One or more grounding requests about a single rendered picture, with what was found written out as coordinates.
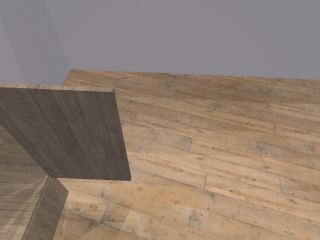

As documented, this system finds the cupboard door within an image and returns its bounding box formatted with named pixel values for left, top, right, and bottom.
left=0, top=83, right=132, bottom=181

